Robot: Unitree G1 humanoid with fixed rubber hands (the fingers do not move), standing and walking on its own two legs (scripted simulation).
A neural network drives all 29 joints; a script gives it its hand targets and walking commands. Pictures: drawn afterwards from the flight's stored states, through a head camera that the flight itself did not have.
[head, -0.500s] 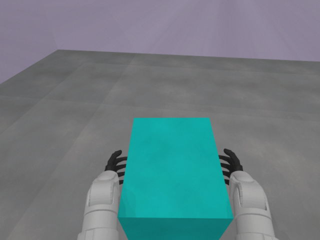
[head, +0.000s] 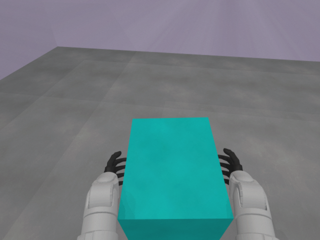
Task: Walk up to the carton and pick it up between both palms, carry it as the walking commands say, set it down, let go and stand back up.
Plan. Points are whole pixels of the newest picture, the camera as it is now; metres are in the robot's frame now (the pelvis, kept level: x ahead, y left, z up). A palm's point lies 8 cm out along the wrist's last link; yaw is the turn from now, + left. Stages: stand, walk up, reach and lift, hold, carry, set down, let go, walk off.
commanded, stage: hold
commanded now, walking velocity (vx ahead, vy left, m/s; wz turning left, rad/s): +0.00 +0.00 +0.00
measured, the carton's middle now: (171, 179) +0.31 +0.00 -0.02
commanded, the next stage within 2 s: carry in 0.22 s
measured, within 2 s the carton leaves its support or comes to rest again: neither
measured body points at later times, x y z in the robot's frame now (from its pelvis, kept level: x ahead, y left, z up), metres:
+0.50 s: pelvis +0.00 -0.03 -0.02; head -0.05 -0.03 +0.43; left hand +0.27 +0.15 +0.06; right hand +0.30 -0.18 +0.07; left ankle +0.02 +0.11 -0.73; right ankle +0.02 -0.13 -0.74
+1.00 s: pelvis -0.01 -0.04 -0.01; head -0.08 -0.05 +0.44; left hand +0.18 +0.17 +0.09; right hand +0.25 -0.15 +0.10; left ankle +0.02 +0.03 -0.74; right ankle +0.02 -0.19 -0.72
